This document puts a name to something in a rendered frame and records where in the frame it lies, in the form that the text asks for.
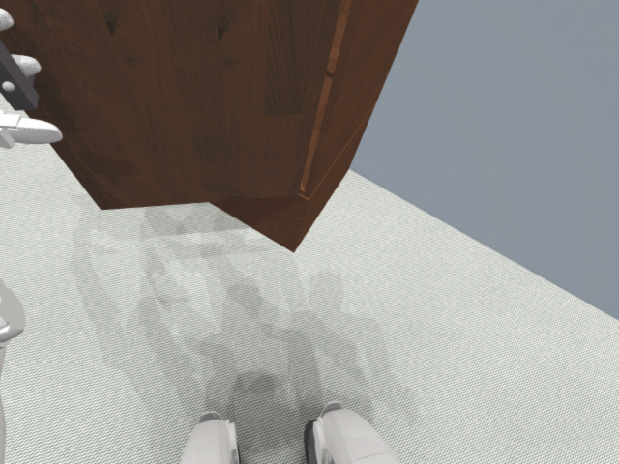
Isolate robot left thigh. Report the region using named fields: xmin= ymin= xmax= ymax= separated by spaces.
xmin=180 ymin=420 xmax=239 ymax=464

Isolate left robot hand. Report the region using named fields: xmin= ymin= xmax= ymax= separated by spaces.
xmin=0 ymin=9 xmax=63 ymax=149

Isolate cupboard door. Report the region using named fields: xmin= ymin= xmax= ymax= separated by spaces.
xmin=0 ymin=0 xmax=342 ymax=210

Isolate handle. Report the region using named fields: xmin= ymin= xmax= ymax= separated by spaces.
xmin=0 ymin=40 xmax=39 ymax=111

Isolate left robot upper arm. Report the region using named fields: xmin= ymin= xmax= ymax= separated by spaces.
xmin=0 ymin=278 xmax=26 ymax=464

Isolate robot thigh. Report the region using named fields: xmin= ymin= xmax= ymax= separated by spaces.
xmin=180 ymin=420 xmax=239 ymax=464
xmin=313 ymin=409 xmax=401 ymax=464

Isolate robot right thigh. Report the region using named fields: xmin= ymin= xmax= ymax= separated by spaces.
xmin=313 ymin=409 xmax=401 ymax=464

